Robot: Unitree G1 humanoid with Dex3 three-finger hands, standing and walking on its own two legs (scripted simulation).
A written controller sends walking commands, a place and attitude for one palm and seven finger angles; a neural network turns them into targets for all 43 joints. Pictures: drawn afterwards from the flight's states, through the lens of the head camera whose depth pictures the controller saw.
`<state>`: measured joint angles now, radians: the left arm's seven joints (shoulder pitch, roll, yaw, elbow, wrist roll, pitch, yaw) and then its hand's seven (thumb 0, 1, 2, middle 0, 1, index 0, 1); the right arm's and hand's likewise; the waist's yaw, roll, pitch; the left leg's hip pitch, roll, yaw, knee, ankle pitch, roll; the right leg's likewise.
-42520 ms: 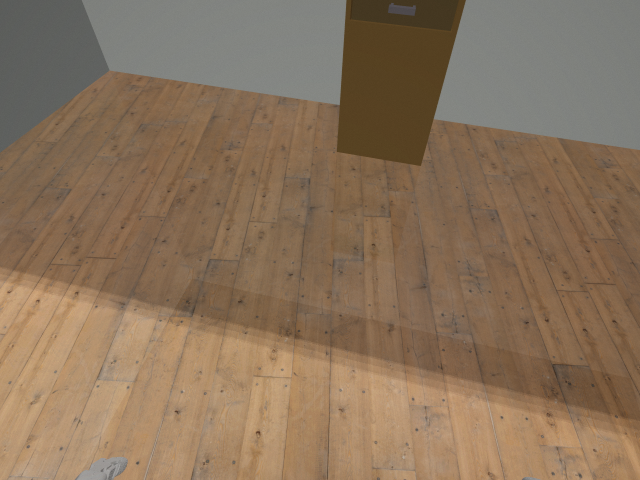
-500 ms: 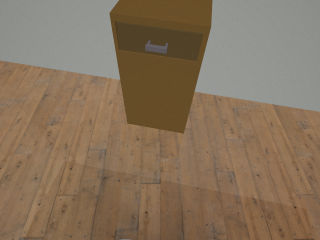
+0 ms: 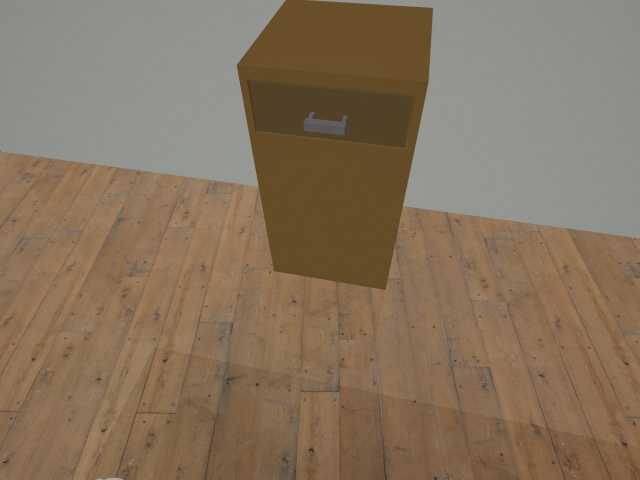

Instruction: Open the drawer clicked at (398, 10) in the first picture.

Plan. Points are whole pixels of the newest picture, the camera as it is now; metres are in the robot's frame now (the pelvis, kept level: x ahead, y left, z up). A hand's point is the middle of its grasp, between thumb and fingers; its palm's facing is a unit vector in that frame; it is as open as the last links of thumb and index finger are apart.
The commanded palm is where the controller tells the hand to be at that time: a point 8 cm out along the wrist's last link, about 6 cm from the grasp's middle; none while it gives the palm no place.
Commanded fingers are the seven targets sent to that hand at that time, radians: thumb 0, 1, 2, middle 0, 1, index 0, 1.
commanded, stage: let the arm hang, fingers relaxed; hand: left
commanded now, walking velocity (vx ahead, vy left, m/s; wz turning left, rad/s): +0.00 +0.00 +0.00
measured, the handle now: (326, 121) +0.89 +0.04 -0.06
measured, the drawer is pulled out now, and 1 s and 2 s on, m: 0.00 0.00 0.00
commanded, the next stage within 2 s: look to check the result in 0.26 s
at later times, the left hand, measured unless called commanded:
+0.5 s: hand out of the picture +0.10 +0.23 -0.16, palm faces -0.07 -0.94 -0.32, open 7.4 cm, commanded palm none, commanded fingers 0.00 0.90 0.90 -0.20 -0.30 -0.20 -0.30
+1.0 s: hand out of the picture +0.11 +0.24 -0.15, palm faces -0.06 -0.93 -0.35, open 7.4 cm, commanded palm none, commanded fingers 0.00 0.90 0.90 -0.20 -0.30 -0.20 -0.30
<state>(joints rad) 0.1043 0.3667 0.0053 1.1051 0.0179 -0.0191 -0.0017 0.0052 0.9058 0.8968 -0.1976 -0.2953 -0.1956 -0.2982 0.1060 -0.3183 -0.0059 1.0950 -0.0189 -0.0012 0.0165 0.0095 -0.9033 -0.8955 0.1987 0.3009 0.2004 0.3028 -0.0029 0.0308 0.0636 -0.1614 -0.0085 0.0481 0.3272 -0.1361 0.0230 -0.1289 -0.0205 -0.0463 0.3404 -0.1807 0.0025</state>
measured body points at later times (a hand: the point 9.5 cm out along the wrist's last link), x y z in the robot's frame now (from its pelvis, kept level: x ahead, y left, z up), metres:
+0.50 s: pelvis +0.02 -0.01 +0.00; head +0.05 -0.01 +0.45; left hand +0.10 +0.28 -0.14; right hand +0.08 -0.31 -0.13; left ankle +0.03 +0.10 -0.75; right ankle +0.00 -0.12 -0.75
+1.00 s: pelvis +0.03 -0.01 +0.00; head +0.06 -0.02 +0.45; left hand +0.12 +0.29 -0.13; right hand +0.11 -0.31 -0.14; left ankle +0.03 +0.10 -0.75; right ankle +0.00 -0.12 -0.75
